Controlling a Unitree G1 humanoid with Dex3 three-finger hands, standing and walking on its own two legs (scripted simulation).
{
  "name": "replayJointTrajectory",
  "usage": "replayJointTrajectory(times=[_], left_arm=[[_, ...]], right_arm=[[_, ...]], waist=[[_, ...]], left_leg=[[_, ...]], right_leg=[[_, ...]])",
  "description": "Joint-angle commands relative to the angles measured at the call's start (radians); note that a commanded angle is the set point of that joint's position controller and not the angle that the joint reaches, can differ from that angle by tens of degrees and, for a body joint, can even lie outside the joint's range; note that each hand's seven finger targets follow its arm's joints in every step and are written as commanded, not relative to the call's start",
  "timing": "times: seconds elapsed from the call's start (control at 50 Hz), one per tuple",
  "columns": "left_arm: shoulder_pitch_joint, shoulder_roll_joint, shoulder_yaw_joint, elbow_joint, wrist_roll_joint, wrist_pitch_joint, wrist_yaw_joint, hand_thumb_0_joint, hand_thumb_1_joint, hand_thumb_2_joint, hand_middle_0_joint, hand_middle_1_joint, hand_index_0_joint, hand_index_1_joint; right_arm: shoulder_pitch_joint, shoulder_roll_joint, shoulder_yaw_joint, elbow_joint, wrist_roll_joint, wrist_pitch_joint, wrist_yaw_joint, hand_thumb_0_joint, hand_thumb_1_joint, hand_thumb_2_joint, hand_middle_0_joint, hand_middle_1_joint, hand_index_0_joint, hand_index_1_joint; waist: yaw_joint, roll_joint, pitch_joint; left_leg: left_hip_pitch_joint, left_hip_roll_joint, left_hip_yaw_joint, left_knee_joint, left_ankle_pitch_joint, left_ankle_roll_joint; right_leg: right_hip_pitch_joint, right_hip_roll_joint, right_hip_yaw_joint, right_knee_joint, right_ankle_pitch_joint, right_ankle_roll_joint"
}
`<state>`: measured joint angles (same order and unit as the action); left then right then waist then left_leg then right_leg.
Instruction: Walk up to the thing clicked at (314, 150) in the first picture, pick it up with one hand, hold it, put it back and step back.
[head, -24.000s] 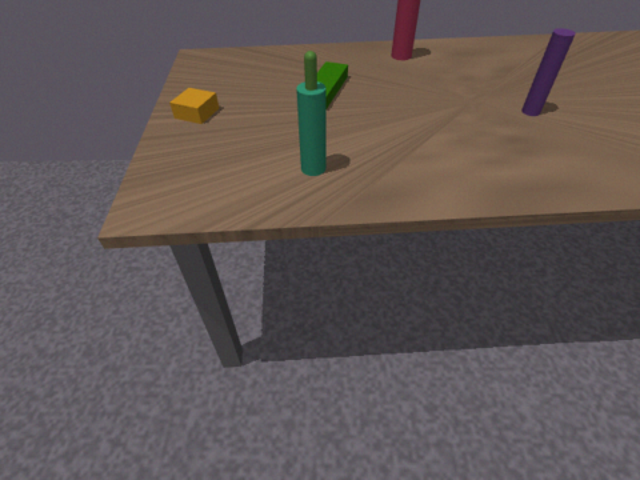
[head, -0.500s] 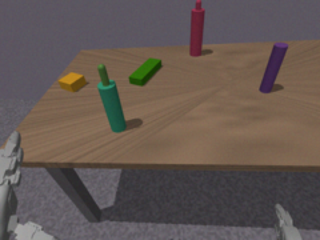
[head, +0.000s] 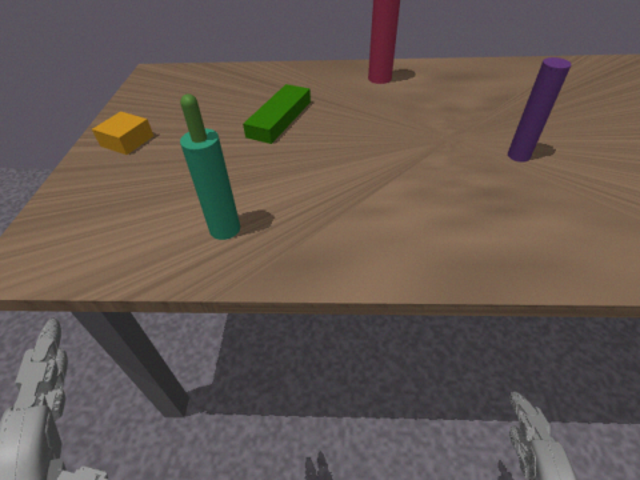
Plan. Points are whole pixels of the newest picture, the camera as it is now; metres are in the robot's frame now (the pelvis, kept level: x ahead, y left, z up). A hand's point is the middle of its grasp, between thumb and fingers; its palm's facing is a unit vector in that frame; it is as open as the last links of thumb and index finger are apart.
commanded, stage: home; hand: left
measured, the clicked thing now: (208, 171) +0.55 +0.20 +0.11
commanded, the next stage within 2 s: none
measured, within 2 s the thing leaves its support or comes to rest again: neither
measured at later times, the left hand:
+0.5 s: hand (198, 438) +0.21 +0.18 -0.07, palm faces +0.11 -0.97 -0.21, open 17.2 cm
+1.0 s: hand (199, 450) +0.20 +0.18 -0.07, palm faces +0.12 -0.96 -0.26, open 17.4 cm
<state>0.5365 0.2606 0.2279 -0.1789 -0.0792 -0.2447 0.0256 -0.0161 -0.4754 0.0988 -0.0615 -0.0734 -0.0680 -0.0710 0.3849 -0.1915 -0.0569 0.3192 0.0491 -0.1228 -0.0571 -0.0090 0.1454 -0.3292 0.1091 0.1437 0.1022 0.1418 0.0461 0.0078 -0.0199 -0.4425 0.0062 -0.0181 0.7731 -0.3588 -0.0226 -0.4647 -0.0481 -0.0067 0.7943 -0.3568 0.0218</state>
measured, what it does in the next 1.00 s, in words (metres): stands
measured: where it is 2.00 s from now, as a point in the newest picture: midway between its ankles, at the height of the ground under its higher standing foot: outside the picture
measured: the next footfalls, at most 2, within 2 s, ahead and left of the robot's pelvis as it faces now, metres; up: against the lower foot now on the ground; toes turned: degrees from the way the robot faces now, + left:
none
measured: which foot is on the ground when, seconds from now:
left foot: down 0.00-1.00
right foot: down 0.00-1.00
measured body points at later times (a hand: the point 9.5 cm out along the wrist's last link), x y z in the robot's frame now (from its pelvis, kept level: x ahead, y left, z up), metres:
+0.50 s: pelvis +0.03 +0.00 -0.01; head +0.06 +0.02 +0.44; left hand +0.20 +0.23 -0.05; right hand +0.19 -0.23 -0.07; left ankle +0.03 +0.14 -0.71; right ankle +0.04 -0.13 -0.71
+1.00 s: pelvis +0.03 +0.00 -0.02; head +0.05 +0.00 +0.43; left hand +0.19 +0.23 -0.05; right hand +0.19 -0.24 -0.09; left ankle +0.03 +0.14 -0.71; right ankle +0.04 -0.13 -0.71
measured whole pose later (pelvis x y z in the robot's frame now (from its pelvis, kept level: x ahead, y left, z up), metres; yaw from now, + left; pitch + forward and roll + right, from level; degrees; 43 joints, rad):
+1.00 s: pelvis +0.03 +0.00 -0.02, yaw +0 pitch +7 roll -1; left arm 0.46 0.20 -0.01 0.07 -0.02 0.12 0.13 -0.01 -0.53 0.06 -0.05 -0.06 -0.06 -0.06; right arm 0.27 -0.21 0.00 0.50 0.02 -0.06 -0.12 0.01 -0.89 -0.90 0.21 0.30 0.20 0.30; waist -0.01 0.02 -0.09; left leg -0.58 0.04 -0.04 0.94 -0.48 -0.03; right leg -0.57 -0.01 -0.03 0.90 -0.44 0.01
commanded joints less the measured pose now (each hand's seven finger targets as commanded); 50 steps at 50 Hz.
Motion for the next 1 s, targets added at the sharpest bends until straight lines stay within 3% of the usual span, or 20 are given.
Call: replayJointTrajectory(times=[0.0,0.06,0.14,0.2,0.22,0.24,0.26,0.28,0.36,0.38,0.4,0.44,0.46,0.48,0.52,0.6,0.68,0.86,0.92,0.98], left_arm=[[-0.003,0.11,0.009,-0.097,0.014,-0.039,0.0,0.0,-0.415,0.14,-0.064,-0.081,-0.066,-0.079],[-0.006,0.124,0.014,-0.076,0.024,-0.011,0.006,0.0,-0.447,0.119,-0.06,-0.073,-0.061,-0.072],[-0.078,0.072,-0.077,0.035,0.04,0.035,0.016,0.0,-0.506,0.084,-0.054,-0.063,-0.055,-0.062],[-0.114,-0.016,-0.194,0.181,0.056,0.06,0.012,0.0,-0.503,0.085,-0.054,-0.063,-0.055,-0.062],[-0.124,-0.022,-0.203,0.199,0.057,0.065,0.014,0.0,-0.492,0.091,-0.055,-0.064,-0.056,-0.064],[-0.128,-0.03,-0.209,0.228,0.058,0.073,0.017,0.0,-0.47,0.103,-0.057,-0.068,-0.058,-0.067],[-0.177,0.021,-0.175,0.159,0.06,0.072,0.024,0.0,-0.464,0.106,-0.058,-0.068,-0.058,-0.068],[-0.187,0.053,-0.16,0.13,0.063,0.073,0.029,0.0,-0.47,0.102,-0.057,-0.067,-0.057,-0.067],[-0.095,0.088,-0.109,0.259,0.058,0.127,0.049,0.0,-0.485,0.093,-0.056,-0.063,-0.055,-0.063],[-0.164,0.163,-0.037,0.079,0.058,0.123,0.076,0.0,-0.556,0.052,-0.048,-0.05,-0.048,-0.051],[-0.085,0.091,-0.105,0.162,0.063,0.142,0.074,0.0,-0.57,0.043,-0.047,-0.048,-0.046,-0.049],[-0.025,0.023,-0.168,0.187,0.052,0.172,0.081,0.0,-0.553,0.053,-0.049,-0.051,-0.048,-0.051],[-0.046,0.02,-0.176,0.169,0.05,0.179,0.085,0.0,-0.552,0.054,-0.049,-0.051,-0.048,-0.052],[-0.03,-0.016,-0.209,0.232,0.052,0.19,0.083,0.0,-0.562,0.048,-0.048,-0.049,-0.047,-0.05],[-0.103,0.013,-0.197,0.153,0.055,0.186,0.087,0.0,-0.544,0.058,-0.05,-0.053,-0.049,-0.053],[-0.099,0.022,-0.196,0.124,0.064,0.206,0.091,0.0,-0.557,0.051,-0.048,-0.05,-0.048,-0.051],[-0.111,0.051,-0.171,0.089,0.068,0.235,0.103,0.0,-0.544,0.058,-0.05,-0.052,-0.049,-0.053],[-0.069,0.031,-0.185,0.079,0.068,0.308,0.114,0.0,-0.552,0.054,-0.049,-0.051,-0.048,-0.052],[-0.104,0.041,-0.18,0.062,0.066,0.323,0.114,0.0,-0.56,0.049,-0.048,-0.05,-0.047,-0.051],[-0.098,0.046,-0.175,0.047,0.067,0.332,0.114,0.0,-0.547,0.057,-0.049,-0.052,-0.049,-0.053]], right_arm=[[-0.052,-0.116,-0.038,-0.143,-0.014,-0.067,-0.005,0.0,-0.375,-0.599,0.148,0.212,0.148,0.212],[-0.01,-0.175,-0.101,-0.143,-0.025,-0.062,-0.016,0.0,-0.543,-0.697,0.165,0.241,0.165,0.241],[-0.054,-0.132,-0.062,-0.158,-0.027,-0.057,-0.02,0.0,-0.784,-0.837,0.189,0.282,0.189,0.282],[-0.107,-0.053,0.033,-0.202,-0.024,-0.052,-0.018,0.0,-0.892,-0.9,0.2,0.3,0.2,0.3],[-0.109,-0.046,0.048,-0.21,-0.024,-0.05,-0.019,0.0,-0.895,-0.901,0.2,0.301,0.2,0.301],[-0.095,-0.072,0.027,-0.235,-0.028,-0.046,-0.022,0.0,-0.896,-0.902,0.201,0.301,0.201,0.301],[-0.056,-0.085,0.022,-0.22,-0.031,-0.037,-0.026,0.0,-0.896,-0.902,0.201,0.301,0.201,0.301],[-0.028,-0.056,0.049,-0.209,-0.032,-0.026,-0.026,0.0,-0.896,-0.901,0.201,0.301,0.201,0.301],[-0.006,-0.142,-0.014,-0.241,-0.038,0.0,-0.038,0.0,-0.896,-0.902,0.201,0.301,0.201,0.301],[-0.067,-0.149,0.002,0.01,-0.031,0.01,-0.042,0.0,-0.895,-0.902,0.201,0.301,0.201,0.301],[-0.063,-0.135,0.01,-0.027,-0.031,0.01,-0.047,0.0,-0.895,-0.902,0.201,0.301,0.201,0.301],[-0.086,-0.123,0.019,-0.047,-0.024,0.012,-0.048,0.0,-0.895,-0.902,0.201,0.301,0.201,0.301],[-0.095,-0.125,0.019,-0.029,-0.023,0.016,-0.048,0.0,-0.895,-0.902,0.201,0.301,0.201,0.301],[-0.113,-0.129,0.019,-0.019,-0.022,0.02,-0.048,0.0,-0.895,-0.902,0.201,0.301,0.201,0.301],[-0.119,-0.138,0.013,0.001,-0.022,0.026,-0.045,0.0,-0.896,-0.902,0.201,0.301,0.201,0.301],[-0.132,-0.148,0.003,0.012,-0.023,0.026,-0.045,0.0,-0.895,-0.902,0.201,0.301,0.201,0.301],[-0.131,-0.148,-0.001,0.028,-0.029,0.032,-0.054,0.0,-0.895,-0.902,0.201,0.301,0.201,0.301],[-0.158,-0.139,0.012,0.035,-0.032,0.017,-0.069,0.0,-0.895,-0.902,0.201,0.301,0.201,0.301],[-0.175,-0.139,0.015,0.027,-0.03,0.01,-0.069,0.0,-0.896,-0.902,0.201,0.301,0.201,0.301],[-0.173,-0.138,0.017,0.023,-0.032,0.002,-0.072,0.0,-0.896,-0.902,0.201,0.301,0.201,0.301]], waist=[[-0.026,-0.001,-0.031],[-0.044,0.027,-0.116],[-0.059,0.004,-0.13],[-0.064,-0.065,-0.1],[-0.054,-0.061,-0.111],[-0.061,-0.057,-0.15],[-0.045,-0.006,-0.186],[-0.031,0.044,-0.212],[-0.029,0.048,-0.22],[0.001,0.111,-0.242],[-0.027,0.106,-0.224],[-0.037,0.051,-0.163],[-0.038,0.07,-0.138],[-0.06,0.054,-0.096],[-0.069,0.033,-0.101],[-0.065,-0.006,-0.187],[-0.067,-0.011,-0.254],[-0.057,0.021,-0.195],[-0.06,0.037,-0.12],[-0.064,0.013,-0.146]], left_leg=[[-0.041,-0.016,0.034,-0.174,-0.102,0.041],[-0.004,-0.014,0.036,-0.142,0.011,0.033],[-0.016,-0.012,0.031,-0.101,0.072,0.031],[-0.052,-0.011,0.033,-0.079,0.051,0.037],[-0.058,-0.013,0.034,-0.073,0.055,0.037],[-0.053,-0.011,0.032,-0.073,0.066,0.034],[-0.036,-0.009,0.033,-0.076,0.085,0.029],[-0.025,-0.012,0.039,-0.066,0.11,0.024],[-0.039,-0.014,0.058,-0.038,0.184,0.017],[-0.025,-0.011,0.034,-0.025,0.188,0.005],[-0.023,-0.01,0.041,-0.023,0.198,0.003],[-0.052,-0.005,0.034,-0.027,0.19,0.007],[-0.063,-0.005,0.04,-0.026,0.18,0.008],[-0.079,-0.001,0.039,-0.024,0.166,0.009],[-0.086,0.005,0.03,-0.017,0.149,0.013],[-0.042,0.017,0.009,0.009,0.286,0.01],[-0.02,0.013,0.015,0.039,0.326,0.015],[-0.064,0.006,0.02,0.02,0.198,0.016],[-0.11,0.005,0.021,0.0,0.09,0.019],[-0.108,0.002,0.018,0.007,0.074,0.023]], right_leg=[[0.0,0.031,-0.06,-0.151,-0.05,-0.009],[0.007,0.038,-0.06,-0.124,0.044,-0.016],[-0.009,0.037,-0.054,-0.098,0.088,-0.019],[-0.048,0.03,-0.052,-0.092,0.066,-0.016],[-0.041,0.027,-0.051,-0.089,0.068,-0.016],[-0.027,0.029,-0.052,-0.08,0.082,-0.017],[-0.01,0.031,-0.053,-0.069,0.099,-0.021],[0.003,0.027,-0.047,-0.062,0.118,-0.023],[0.038,0.028,-0.033,-0.055,0.192,-0.025],[0.037,0.049,-0.042,-0.041,0.179,-0.032],[0.039,0.05,-0.041,-0.048,0.188,-0.031],[0.025,0.054,-0.052,-0.054,0.182,-0.029],[0.006,0.054,-0.049,-0.056,0.181,-0.031],[-0.025,0.057,-0.054,-0.059,0.17,-0.029],[-0.037,0.06,-0.059,-0.053,0.161,-0.026],[-0.013,0.068,-0.072,-0.007,0.254,-0.029],[0.022,0.061,-0.059,0.001,0.319,-0.023],[-0.011,0.06,-0.06,-0.022,0.197,-0.029],[-0.059,0.059,-0.063,-0.039,0.102,-0.029],[-0.049,0.059,-0.06,-0.043,0.089,-0.025]])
